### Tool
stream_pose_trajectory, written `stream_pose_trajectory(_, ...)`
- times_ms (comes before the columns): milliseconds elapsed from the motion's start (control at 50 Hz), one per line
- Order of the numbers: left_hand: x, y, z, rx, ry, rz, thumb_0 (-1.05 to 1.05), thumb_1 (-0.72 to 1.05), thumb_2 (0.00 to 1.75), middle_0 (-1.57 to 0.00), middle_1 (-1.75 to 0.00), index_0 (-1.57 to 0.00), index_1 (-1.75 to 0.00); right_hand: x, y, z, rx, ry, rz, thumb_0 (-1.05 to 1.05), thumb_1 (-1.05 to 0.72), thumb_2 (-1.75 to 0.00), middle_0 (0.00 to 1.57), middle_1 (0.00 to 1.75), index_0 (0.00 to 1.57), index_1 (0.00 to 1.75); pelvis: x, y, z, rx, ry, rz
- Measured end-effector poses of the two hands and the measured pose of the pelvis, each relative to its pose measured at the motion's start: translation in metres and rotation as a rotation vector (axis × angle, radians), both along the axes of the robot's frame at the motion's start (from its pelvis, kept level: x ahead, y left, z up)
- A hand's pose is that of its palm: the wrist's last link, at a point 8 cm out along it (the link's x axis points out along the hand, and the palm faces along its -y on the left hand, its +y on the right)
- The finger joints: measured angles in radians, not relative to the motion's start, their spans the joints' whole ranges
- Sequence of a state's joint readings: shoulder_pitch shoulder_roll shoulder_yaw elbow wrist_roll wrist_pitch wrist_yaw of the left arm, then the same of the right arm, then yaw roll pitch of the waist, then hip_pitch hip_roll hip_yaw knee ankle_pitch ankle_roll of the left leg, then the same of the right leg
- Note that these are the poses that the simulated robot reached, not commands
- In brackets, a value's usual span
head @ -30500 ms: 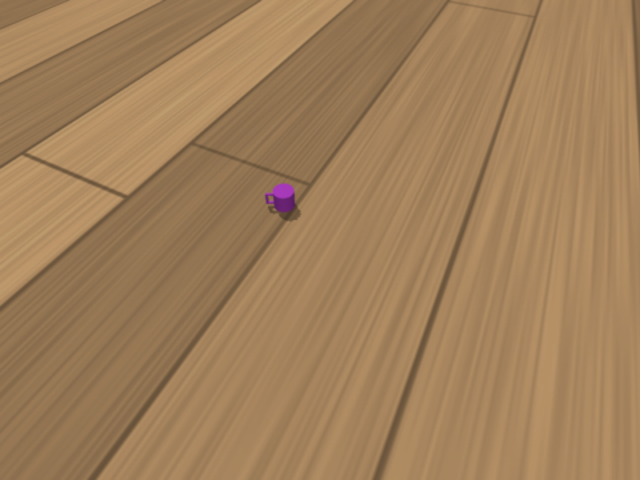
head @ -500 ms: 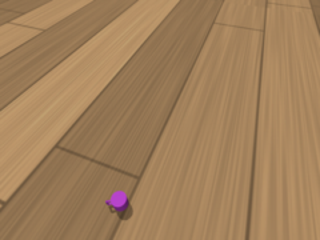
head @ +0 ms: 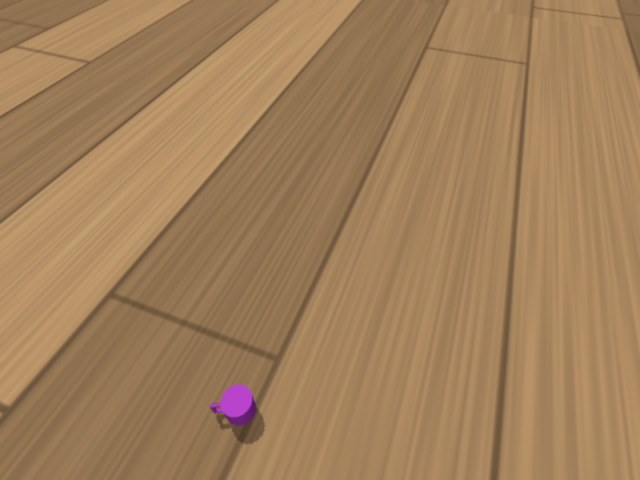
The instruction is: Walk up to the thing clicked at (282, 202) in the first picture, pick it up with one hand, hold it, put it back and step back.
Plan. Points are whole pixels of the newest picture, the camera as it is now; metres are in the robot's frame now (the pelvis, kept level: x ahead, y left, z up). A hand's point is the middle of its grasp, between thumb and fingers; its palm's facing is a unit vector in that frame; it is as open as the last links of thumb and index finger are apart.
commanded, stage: stand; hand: left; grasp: from above
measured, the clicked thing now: (232, 406) +0.42 +0.26 -0.74
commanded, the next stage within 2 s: step back in 0.60 s
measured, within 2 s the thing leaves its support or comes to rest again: neither
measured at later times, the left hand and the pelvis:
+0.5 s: hand out of the picture +0.07 +0.25 -0.16, palm faces -0.01 -0.94 -0.34, open 7.4 cm; pelvis +0.00 +0.00 +0.00, yaw +0 degrees
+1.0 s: hand out of the picture +0.03 +0.26 -0.17, palm faces -0.03 -0.90 -0.44, open 7.4 cm; pelvis -0.07 -0.02 -0.04, yaw -1 degrees
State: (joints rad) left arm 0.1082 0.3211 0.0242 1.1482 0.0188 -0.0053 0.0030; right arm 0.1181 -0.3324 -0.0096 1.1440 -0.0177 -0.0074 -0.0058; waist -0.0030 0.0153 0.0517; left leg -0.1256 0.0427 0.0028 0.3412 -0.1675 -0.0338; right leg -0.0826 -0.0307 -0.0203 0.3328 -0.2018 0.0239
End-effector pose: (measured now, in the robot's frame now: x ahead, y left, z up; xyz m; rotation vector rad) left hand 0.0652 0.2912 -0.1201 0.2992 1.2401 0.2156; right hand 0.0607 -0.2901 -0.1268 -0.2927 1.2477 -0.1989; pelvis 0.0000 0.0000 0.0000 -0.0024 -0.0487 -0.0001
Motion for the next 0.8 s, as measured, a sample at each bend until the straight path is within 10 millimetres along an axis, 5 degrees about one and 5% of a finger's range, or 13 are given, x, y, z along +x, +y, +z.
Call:
stream_pose_trajectory(600, 0.001, 0.002, 0.0, 0.0, 0.002, -0.015, 0.01, 0.91, 0.9, -0.2, -0.3, -0.2, -0.3, -0.003, -0.002, 0.001, -0.002, 0.008, -0.005, 0.01, -0.91, -0.9, 0.2, 0.3, 0.2, 0.3, 0.0, 0.0, 0.0, 0.001, 0.003, -0.003)
stream_pose_trajectory(800, 0.004, 0.02, -0.006, 0.05, -0.03, -0.05, 0.01, 0.91, 0.9, -0.2, -0.3, -0.2, -0.3, -0.006, -0.019, -0.004, -0.032, -0.022, -0.024, 0.01, -0.91, -0.9, 0.21, 0.3, 0.2, 0.3, -0.033, 0.001, -0.016, 0.002, 0.026, -0.007)
